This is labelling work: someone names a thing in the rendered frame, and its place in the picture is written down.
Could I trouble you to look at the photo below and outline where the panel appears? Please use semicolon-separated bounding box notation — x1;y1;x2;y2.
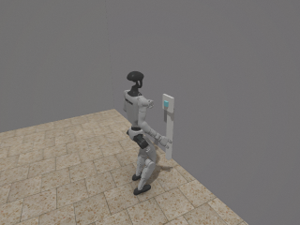
162;94;174;160

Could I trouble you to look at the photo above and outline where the robot left hand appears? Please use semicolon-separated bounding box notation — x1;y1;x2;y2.
147;99;154;109

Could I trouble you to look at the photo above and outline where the button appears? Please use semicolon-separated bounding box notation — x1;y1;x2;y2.
163;100;169;107

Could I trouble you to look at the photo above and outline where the robot right hand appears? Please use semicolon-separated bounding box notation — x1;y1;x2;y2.
159;136;172;149

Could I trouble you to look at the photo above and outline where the robot right forearm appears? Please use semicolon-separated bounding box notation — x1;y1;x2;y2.
142;122;162;141

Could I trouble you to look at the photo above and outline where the right robot upper arm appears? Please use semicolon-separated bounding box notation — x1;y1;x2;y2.
138;97;149;129

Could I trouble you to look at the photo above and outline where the robot left shin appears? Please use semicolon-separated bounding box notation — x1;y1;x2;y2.
135;148;147;176

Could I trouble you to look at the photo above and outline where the robot head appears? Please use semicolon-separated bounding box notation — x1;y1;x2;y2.
127;71;144;98

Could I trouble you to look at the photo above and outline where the left robot upper arm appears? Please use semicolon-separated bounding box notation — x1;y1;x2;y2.
123;89;130;112

